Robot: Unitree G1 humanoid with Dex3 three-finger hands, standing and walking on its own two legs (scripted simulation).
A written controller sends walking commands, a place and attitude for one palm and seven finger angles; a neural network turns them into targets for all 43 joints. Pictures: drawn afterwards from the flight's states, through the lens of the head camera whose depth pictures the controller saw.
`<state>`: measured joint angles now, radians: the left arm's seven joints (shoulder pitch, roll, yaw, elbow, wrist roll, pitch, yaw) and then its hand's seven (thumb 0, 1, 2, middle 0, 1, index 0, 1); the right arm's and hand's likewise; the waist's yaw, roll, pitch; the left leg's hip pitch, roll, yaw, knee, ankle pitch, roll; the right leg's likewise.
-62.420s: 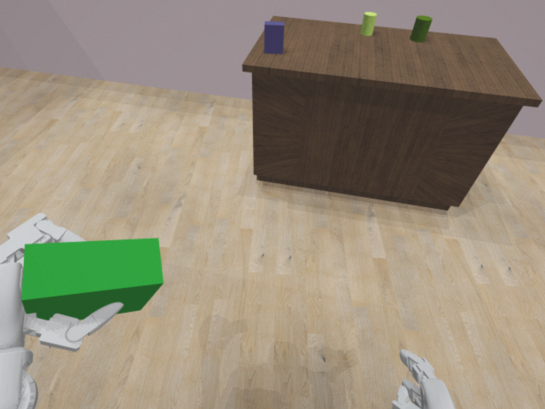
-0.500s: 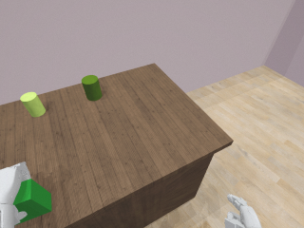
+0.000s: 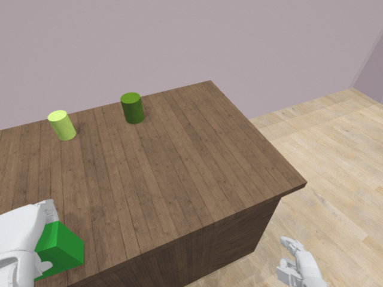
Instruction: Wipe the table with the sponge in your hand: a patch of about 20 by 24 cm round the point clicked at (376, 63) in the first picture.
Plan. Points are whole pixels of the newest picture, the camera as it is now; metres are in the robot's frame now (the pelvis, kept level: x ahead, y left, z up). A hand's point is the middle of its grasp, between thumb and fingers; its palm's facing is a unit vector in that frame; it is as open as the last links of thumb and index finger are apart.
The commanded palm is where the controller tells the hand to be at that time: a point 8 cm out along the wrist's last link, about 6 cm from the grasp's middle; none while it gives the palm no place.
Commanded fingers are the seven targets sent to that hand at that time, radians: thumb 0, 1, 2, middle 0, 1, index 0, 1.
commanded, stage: lift the sponge slowly off the table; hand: left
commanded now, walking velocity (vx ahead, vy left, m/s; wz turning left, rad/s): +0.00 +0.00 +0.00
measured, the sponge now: (43, 257) +0.15 +0.35 -0.03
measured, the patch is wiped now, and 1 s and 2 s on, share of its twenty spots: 1.00 1.00 1.00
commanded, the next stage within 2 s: bring the sponge back beside the body in 1.28 s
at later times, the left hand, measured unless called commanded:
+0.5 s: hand (27, 232) +0.16 +0.34 +0.07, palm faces -0.01 -0.09 -1.00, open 9.2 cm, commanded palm +0.13 +0.34 +0.14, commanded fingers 0.00 0.10 1.30 -1.20 -1.60 -1.20 -1.60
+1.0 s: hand (13, 218) +0.17 +0.35 +0.11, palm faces +0.04 -0.06 -1.00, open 9.2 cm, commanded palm +0.13 +0.34 +0.17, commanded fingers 0.00 0.10 1.30 -1.20 -1.60 -1.20 -1.60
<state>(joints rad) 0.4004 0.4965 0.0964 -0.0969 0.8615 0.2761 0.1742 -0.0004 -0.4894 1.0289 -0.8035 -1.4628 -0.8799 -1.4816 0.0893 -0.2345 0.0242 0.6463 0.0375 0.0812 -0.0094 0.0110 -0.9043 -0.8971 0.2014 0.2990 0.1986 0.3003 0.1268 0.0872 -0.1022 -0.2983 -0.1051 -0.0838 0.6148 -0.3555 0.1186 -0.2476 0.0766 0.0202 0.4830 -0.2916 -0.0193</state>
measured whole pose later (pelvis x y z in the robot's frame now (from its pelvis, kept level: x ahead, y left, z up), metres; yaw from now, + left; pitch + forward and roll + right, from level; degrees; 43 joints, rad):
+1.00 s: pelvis -0.02 -0.02 +0.01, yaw +0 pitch -3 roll -3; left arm 0.26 0.63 0.17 -0.13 0.81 0.30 0.01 -0.01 -0.50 1.03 -0.82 -1.45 -0.89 -1.47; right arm 0.07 -0.27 0.04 0.66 0.05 0.07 -0.03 0.01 -0.90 -0.90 0.20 0.30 0.20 0.30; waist 0.13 0.09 -0.02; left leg -0.15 -0.10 -0.09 0.48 -0.28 0.10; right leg -0.10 0.08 0.03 0.36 -0.22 -0.03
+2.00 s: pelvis -0.03 -0.01 +0.01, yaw -1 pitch -3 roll -2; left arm 0.24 0.57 0.05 -0.28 0.83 0.46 -0.03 -0.01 -0.50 1.03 -0.82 -1.44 -0.89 -1.47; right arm 0.02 -0.25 0.07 0.64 0.05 0.08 -0.01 0.01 -0.90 -0.90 0.20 0.30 0.20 0.30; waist 0.14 0.09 -0.03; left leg -0.14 -0.10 -0.07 0.45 -0.25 0.10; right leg -0.11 0.07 0.05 0.37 -0.21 -0.03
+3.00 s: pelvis -0.03 -0.07 +0.01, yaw -2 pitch -5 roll -1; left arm 0.26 0.47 -0.04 -0.35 0.78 0.61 0.03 -0.01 -0.50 1.03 -0.82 -1.44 -0.88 -1.47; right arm -0.01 -0.27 0.07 0.63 0.06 0.11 -0.03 0.01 -0.90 -0.90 0.20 0.30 0.20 0.30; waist 0.11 0.10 -0.05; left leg -0.12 -0.05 -0.07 0.46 -0.26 0.03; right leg -0.11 0.12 0.04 0.40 -0.21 -0.09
